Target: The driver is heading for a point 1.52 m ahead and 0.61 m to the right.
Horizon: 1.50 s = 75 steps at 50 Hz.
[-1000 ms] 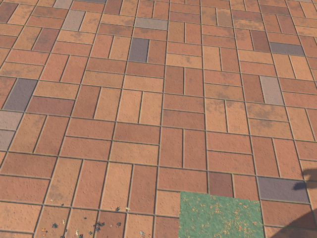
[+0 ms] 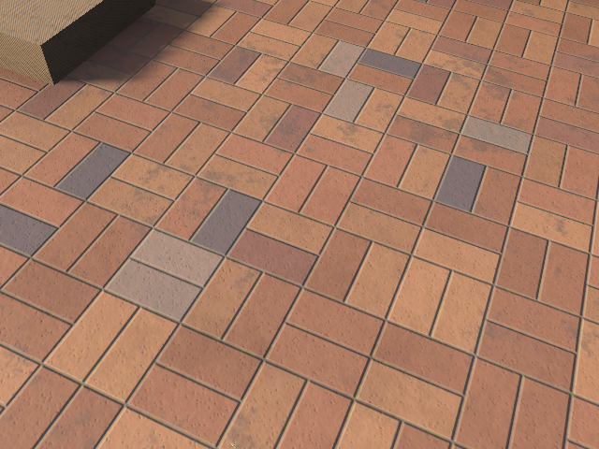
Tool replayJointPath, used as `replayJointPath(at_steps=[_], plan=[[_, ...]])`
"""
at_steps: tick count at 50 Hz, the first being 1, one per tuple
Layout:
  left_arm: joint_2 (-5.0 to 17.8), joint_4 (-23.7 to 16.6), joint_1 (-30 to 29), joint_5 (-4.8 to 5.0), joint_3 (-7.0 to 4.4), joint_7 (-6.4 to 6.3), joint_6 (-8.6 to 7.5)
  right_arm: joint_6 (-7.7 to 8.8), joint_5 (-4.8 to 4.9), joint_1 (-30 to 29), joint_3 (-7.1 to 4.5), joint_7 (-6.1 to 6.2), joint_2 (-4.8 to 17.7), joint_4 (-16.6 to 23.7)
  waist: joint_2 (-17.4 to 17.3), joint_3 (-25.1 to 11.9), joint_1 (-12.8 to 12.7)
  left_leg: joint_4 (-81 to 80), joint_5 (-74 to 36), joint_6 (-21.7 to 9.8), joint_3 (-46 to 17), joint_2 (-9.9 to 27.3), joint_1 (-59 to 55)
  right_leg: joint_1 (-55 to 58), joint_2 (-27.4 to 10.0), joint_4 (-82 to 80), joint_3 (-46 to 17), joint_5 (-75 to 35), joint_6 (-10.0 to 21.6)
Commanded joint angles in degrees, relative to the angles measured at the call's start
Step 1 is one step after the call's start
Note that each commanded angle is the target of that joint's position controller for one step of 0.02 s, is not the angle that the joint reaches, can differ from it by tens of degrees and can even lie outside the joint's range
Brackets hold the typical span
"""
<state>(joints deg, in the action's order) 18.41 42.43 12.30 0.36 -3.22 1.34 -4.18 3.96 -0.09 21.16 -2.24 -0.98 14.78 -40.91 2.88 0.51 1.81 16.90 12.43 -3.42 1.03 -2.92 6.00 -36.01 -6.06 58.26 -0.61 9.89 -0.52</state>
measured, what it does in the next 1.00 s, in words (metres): walks ahead: right foot, then left foot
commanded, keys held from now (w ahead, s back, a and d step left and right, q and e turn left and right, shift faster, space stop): no key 0.62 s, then e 0.08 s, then w+e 0.30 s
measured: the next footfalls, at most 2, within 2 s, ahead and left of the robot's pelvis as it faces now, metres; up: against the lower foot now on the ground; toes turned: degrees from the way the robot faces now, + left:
right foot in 0.22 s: +0.29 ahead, -0.11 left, +0.00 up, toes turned +0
left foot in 0.52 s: +0.24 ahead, +0.13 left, +0.00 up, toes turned -1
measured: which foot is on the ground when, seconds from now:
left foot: down 0.00-0.22, up 0.24-0.50, down 0.52-0.98, up 1.00-1.00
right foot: up 0.00-0.20, down 0.22-0.74, up 0.76-0.96, down 0.98-1.00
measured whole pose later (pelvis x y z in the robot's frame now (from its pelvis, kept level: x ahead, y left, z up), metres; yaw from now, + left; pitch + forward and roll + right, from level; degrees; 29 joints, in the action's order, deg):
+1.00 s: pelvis +0.29 -0.05 -0.03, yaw -8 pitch +1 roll +1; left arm 17.6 45.5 8.1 1.7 -4.1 2.6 -1.5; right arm 1.7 0.3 17.8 -4.5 1.8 17.6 -47.1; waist -2.2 1.5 1.7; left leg 40.1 27.4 3.3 4.6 6.9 8.9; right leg -22.1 0.2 38.2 4.1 16.4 3.9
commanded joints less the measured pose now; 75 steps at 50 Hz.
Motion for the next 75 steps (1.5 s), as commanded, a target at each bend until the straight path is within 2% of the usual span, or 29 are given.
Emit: replayJointPath(at_steps=[1, 6, 10, 11, 12, 13, 14, 15, 18, 25, 27, 30, 36, 39, 43, 48, 49, 50, 51, 52, 54, 58, 63, 69, 71, 72, 73, 74, 75], plan=[[1.0, -4.1, -3.0, -0.70, 0.20, 0.12, -0.54, 0.70, -0.02, -4.4, -2.21, 1.05, 8.8, 3.0, -6.7, 2.5, -1.7, -6.3, -33.6, -7.7, -5.1, 11.8, 1.4, -1.2, 0.7, -11.1, 0.7, -7.5, -1.6], [1.0, -5.9, -10.4, -0.36, 0.60, 1.64, -1.27, -0.26, 0.52, -0.1, -2.57, 1.98, 10.9, -0.9, -7.4, 1.1, 0.8, -3.3, -32.8, -5.8, -4.2, 12.5, -0.7, 7.2, 4.5, -26.1, 1.1, -18.0, 0.5], [4.8, -3.7, -2.7, -1.46, -1.06, 1.51, -1.56, -1.16, 0.88, -2.9, -2.81, 2.31, 11.1, -1.7, -7.6, -3.7, -4.6, 9.2, -40.1, -3.3, -5.5, 12.3, -5.8, 16.8, 7.0, -31.6, 1.4, -15.2, 4.5], [7.2, -2.9, 0.9, -1.88, -1.74, 0.96, -1.74, -1.26, 0.37, -1.4, -2.41, 2.28, 10.0, -1.7, -4.3, -7.8, -5.8, 17.8, -36.8, -0.9, -3.9, 8.6, -3.7, 25.9, 4.8, -32.9, 0.2, -30.6, 6.2], [10.8, -3.1, 4.0, -3.04, -2.08, 0.41, -1.46, -0.82, -1.18, 4.7, -1.14, 1.93, 6.7, -1.1, 4.8, -16.7, -3.8, 33.4, -14.3, 2.1, -3.5, 4.6, 10.0, 45.8, -7.2, -26.4, -11.3, -52.7, 13.0], [6.5, -2.8, 4.7, -2.92, -0.73, 0.28, -0.63, -1.15, -0.70, 11.3, 0.12, 1.46, 3.5, -3.5, 11.5, -25.1, -2.5, 48.0, 26.8, 5.4, -6.5, -1.0, 18.7, 53.8, -17.7, -28.5, -26.1, -56.4, 22.1], [4.0, -2.9, 3.9, -1.02, -0.17, 0.50, 0.20, -1.93, 0.58, 8.1, -1.31, 1.25, 9.4, -4.3, 4.9, -23.8, -4.4, 51.8, 28.1, 5.9, -10.7, 0.7, 19.4, 48.4, -15.1, -32.0, -26.3, -42.2, 21.0], [3.5, -3.2, -1.1, -0.13, 0.05, 0.49, 0.69, -2.90, 1.49, 3.0, -1.85, 1.51, 10.3, -2.8, 2.3, -15.2, -3.4, 52.1, 25.2, 6.5, -8.7, 2.9, 23.1, 41.2, -13.1, -35.1, -22.0, -29.9, 18.6], [2.3, -3.2, -9.6, -1.33, 0.56, 0.30, 1.73, -6.12, 0.44, -0.1, -1.63, 3.07, 7.4, -2.4, 2.9, -4.3, 0.4, 38.8, 18.3, 7.8, -5.9, 6.5, 15.9, 19.8, -6.8, -43.0, -13.9, -6.5, 13.5], [1.7, -0.5, -10.2, -1.02, 0.79, -0.91, 2.81, -5.82, -1.37, 0.2, -1.05, 3.05, 4.9, -4.9, 2.7, -5.1, 1.1, 14.9, -1.7, 4.9, -1.8, 4.9, -1.4, 11.0, -2.4, -43.2, -7.7, 17.1, 8.8], [0.6, 0.7, -7.3, -1.61, 1.29, -0.71, 2.99, -5.65, -1.73, -3.8, -1.56, 3.52, 8.8, -2.8, -2.6, 0.7, -1.6, 7.4, 5.2, 1.9, -7.7, 9.5, 4.7, 10.6, 2.1, -40.5, -4.8, 23.1, 3.1], [0.7, 1.7, -6.7, -1.35, 1.05, -1.40, 3.19, -3.95, -1.48, -7.5, -0.92, 3.32, 5.8, -3.8, -10.0, 2.5, -3.4, 3.1, 16.5, 2.3, -7.4, 7.8, 17.2, 23.1, 4.6, -33.7, -1.0, 8.9, 1.6], [2.1, 1.9, -7.7, 0.09, 0.13, -1.74, 3.45, -2.79, -0.38, -3.0, -2.40, 4.39, 8.8, -4.4, -6.9, -1.7, -0.3, 8.4, 3.3, 1.4, -5.3, 8.4, 5.6, 15.6, 6.5, -27.3, -0.8, 0.4, 3.7], [0.9, -0.1, -10.2, 0.86, -0.16, -0.82, 3.30, -2.94, 0.46, -0.6, -3.53, 5.00, 11.1, -3.8, -13.9, 1.9, 2.0, -0.5, 20.5, -7.5, -19.7, 21.8, 1.6, 2.3, 7.6, -12.4, 3.3, 17.0, 3.6], [0.8, -2.0, -12.6, 1.87, -0.18, 1.06, 2.16, -1.19, 0.90, -3.4, -3.94, 4.73, 10.9, -2.8, -9.2, 5.5, 2.2, -3.5, 10.2, -7.9, -18.9, 25.4, -5.1, -6.7, 0.5, -9.3, -1.4, 19.8, 4.8], [3.5, 4.0, 3.3, 1.13, -2.36, 1.64, 2.84, -1.49, 1.12, -8.7, -4.16, 2.57, 11.2, -2.0, -6.8, -2.1, -5.7, 11.5, -6.7, -1.2, 2.8, 14.1, 10.4, 30.4, 10.9, -23.7, 10.9, 3.1, 4.4], [6.7, 5.2, 10.2, 1.65, -4.00, 1.03, 3.05, -1.10, 0.42, -8.6, -3.40, 2.43, 8.6, -1.6, -0.5, -5.0, -9.1, 27.4, -9.0, 2.3, 7.5, 11.6, 16.9, 40.2, 8.1, -26.9, 3.3, 4.2, 7.3], [15.4, 4.1, 14.0, 1.24, -5.39, 0.15, 2.44, 0.06, -0.92, -10.9, -1.59, 2.41, 2.6, 3.2, 18.5, -6.9, -8.5, 50.3, 17.2, 7.3, 5.9, 2.1, 36.3, 48.5, -9.3, -39.9, -34.4, 11.8, 18.6], [12.6, 2.8, 13.8, 0.66, -4.06, 0.53, 1.09, 2.04, 1.17, -12.6, -1.77, 2.21, 5.1, 3.8, 10.0, -9.8, -9.5, 57.8, 20.9, 6.2, -5.8, 1.4, 43.4, 50.8, -14.6, -48.0, -48.2, 19.7, 23.5], [9.9, 2.4, 11.0, 0.40, -3.26, 0.37, 0.11, 3.33, 2.99, -14.1, -2.26, 1.60, 7.5, 4.3, 6.0, -4.0, -8.1, 59.1, 16.6, 4.2, -6.6, 4.6, 48.3, 48.9, -14.7, -47.3, -43.4, 19.0, 22.5], [6.5, 0.7, 5.2, 0.58, -2.18, 0.06, -0.22, 4.42, 0.56, -13.9, -2.68, 1.65, 8.6, 2.7, -1.2, 0.4, -4.9, 51.2, 7.5, 2.7, -6.4, 8.4, 43.5, 40.1, -9.4, -45.1, -30.1, 7.1, 17.8], [6.3, -0.6, 5.0, 0.65, -1.97, -1.43, 0.11, 3.23, -0.67, -14.7, -2.86, 0.81, 7.1, 2.8, -0.2, 0.5, -2.7, 37.8, -1.9, 5.0, -3.9, 7.3, 35.4, 33.4, -3.9, -47.1, -18.3, -10.2, 15.6], [7.4, 0.0, 8.9, 1.04, -2.63, -2.91, 0.91, 3.18, 0.23, -25.4, -1.31, -0.20, 3.6, 6.4, 1.9, 2.5, -5.7, 16.3, -16.1, 7.0, -2.2, 2.8, 27.1, 25.9, -0.3, -46.6, -13.6, -9.6, 12.8], [7.3, 0.5, 11.2, 1.47, -3.37, -3.41, 1.73, 4.03, 0.84, -26.4, -2.51, -0.80, 7.3, 7.6, 3.3, 2.2, -4.6, 10.0, -13.6, 4.1, -5.4, 2.5, 22.0, 32.2, -4.0, -40.1, -20.6, -11.4, 10.6], [6.5, -0.4, 9.9, 0.99, -3.29, -3.10, 2.15, 4.43, 0.61, -17.8, -3.96, -0.21, 9.7, 5.7, 4.1, -3.1, -0.2, 7.8, -10.9, 1.3, -3.2, 1.4, 9.5, 32.2, -1.0, -30.6, -19.5, -24.0, 8.7], [4.6, -1.9, 8.5, 0.33, -2.45, -2.69, 2.22, 4.50, -0.15, -9.1, -4.72, 0.26, 11.7, 4.6, 2.8, -11.2, 4.2, 10.1, -9.1, -2.0, -7.5, 6.8, -5.9, 26.2, 2.1, -17.9, -17.8, -21.0, 6.9], [-0.6, -3.4, 14.1, 0.17, -1.04, -2.70, 2.02, 4.06, -1.56, -1.6, -5.81, 0.78, 16.5, 3.9, -9.7, -21.3, 3.3, 10.4, -6.4, -9.5, -27.7, 21.3, -27.7, 8.7, 10.2, 3.4, -11.8, 0.8, 2.6], [1.0, -4.0, 17.8, 1.50, -0.65, -2.69, 1.76, 3.62, -1.07, -1.9, -5.02, 0.14, 13.8, 3.2, -22.2, -25.0, 1.1, 3.5, -3.2, -13.9, -46.4, 28.5, -31.5, -2.3, 11.6, 15.2, -11.0, 25.5, 0.9], [6.7, -3.2, 14.4, 2.11, -2.20, -2.76, 2.07, 3.04, -0.47, -6.3, -3.71, 0.45, 8.8, 4.5, -14.3, -15.9, 1.3, 2.9, -4.9, -11.9, -38.8, 26.7, -23.3, -5.4, 7.6, 19.7, -11.5, 22.2, 0.1]])
Keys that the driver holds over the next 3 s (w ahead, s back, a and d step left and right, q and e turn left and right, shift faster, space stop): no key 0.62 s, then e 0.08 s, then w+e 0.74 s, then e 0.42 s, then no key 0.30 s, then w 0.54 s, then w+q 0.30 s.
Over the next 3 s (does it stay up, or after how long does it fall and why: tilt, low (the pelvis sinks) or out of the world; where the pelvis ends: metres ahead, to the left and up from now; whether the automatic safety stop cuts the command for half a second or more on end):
stays up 0.85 -0.44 -0.01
